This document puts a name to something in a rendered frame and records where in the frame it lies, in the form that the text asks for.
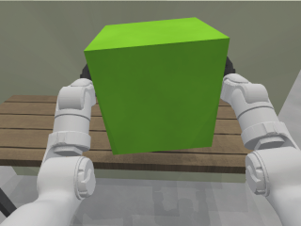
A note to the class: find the left robot upper arm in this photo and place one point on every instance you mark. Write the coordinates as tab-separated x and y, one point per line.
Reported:
62	185

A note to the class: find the robot right hand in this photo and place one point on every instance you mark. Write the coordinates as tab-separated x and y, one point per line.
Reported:
228	67

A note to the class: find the right robot upper arm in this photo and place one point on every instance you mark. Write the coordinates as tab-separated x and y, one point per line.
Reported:
276	175

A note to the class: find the robot right forearm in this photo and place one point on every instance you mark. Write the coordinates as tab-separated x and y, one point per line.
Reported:
261	128

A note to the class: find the robot left hand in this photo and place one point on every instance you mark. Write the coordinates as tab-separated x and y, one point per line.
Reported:
86	74

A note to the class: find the robot left forearm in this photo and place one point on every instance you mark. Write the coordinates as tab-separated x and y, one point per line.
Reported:
70	135

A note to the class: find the carton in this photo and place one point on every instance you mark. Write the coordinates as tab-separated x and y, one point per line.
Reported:
158	83

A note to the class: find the table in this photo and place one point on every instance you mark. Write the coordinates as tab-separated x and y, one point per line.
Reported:
26	121

